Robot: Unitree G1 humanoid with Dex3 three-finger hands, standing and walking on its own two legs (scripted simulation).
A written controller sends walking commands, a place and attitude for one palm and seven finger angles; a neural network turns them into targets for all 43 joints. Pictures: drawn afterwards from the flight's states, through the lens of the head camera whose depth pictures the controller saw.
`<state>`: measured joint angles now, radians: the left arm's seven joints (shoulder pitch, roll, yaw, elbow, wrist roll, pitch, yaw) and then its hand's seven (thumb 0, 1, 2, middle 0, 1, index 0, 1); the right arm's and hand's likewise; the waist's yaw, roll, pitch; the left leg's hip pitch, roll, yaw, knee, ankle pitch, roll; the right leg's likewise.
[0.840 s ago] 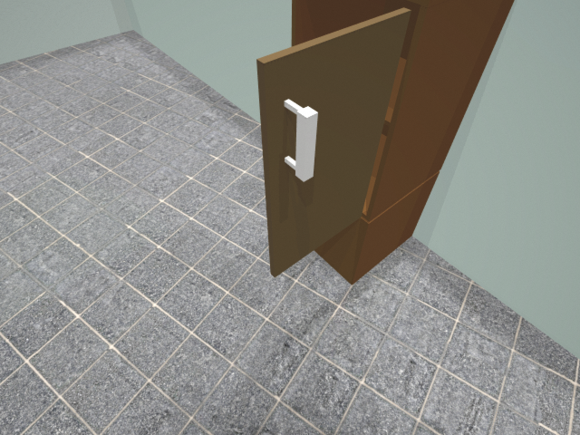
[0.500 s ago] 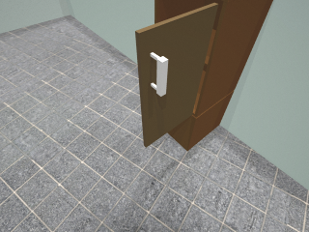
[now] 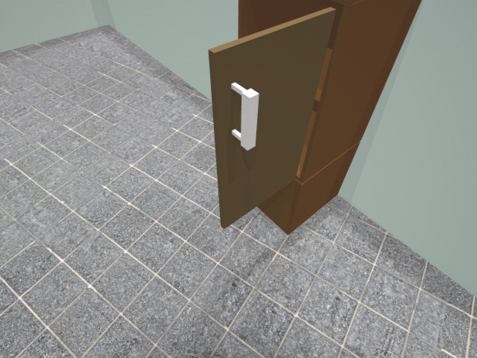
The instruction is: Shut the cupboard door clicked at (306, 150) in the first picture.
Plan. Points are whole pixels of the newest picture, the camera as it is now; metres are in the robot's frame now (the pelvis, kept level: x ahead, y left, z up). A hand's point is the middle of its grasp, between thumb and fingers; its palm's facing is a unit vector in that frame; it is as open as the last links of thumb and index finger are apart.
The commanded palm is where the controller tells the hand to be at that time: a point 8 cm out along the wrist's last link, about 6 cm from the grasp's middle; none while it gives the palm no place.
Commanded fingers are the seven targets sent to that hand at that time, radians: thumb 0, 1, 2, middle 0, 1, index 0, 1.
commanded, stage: walk around to get in front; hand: left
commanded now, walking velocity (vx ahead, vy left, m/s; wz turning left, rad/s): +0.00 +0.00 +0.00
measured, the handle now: (242, 116) +0.56 +0.03 +0.10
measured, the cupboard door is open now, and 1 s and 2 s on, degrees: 90 90 90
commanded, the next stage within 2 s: none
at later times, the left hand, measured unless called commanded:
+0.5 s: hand out of the picture +0.04 +0.19 -0.19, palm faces -0.08 -0.97 -0.22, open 7.4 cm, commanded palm none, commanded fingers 0.00 0.90 0.90 -0.20 -0.30 -0.20 -0.30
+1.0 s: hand out of the picture +0.12 +0.17 -0.18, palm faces -0.36 -0.91 -0.22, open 7.4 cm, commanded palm none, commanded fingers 0.00 0.90 0.90 -0.20 -0.30 -0.20 -0.30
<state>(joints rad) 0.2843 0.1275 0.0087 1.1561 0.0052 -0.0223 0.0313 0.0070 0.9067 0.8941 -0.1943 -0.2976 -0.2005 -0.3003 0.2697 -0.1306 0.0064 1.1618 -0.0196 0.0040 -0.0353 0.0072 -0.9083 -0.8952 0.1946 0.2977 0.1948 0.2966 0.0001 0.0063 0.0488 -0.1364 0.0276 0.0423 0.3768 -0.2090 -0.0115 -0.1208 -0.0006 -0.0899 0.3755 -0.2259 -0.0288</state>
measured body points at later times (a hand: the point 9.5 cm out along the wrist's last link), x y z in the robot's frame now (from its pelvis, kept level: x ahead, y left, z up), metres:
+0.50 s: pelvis -0.01 +0.00 -0.02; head +0.03 -0.01 +0.43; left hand +0.04 +0.24 -0.17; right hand -0.02 -0.24 -0.17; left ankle +0.00 +0.12 -0.75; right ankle -0.03 -0.09 -0.73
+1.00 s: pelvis +0.00 +0.01 -0.01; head +0.06 -0.01 +0.43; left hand +0.14 +0.22 -0.17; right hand +0.02 -0.28 -0.14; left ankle +0.05 +0.13 -0.75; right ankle -0.03 -0.10 -0.75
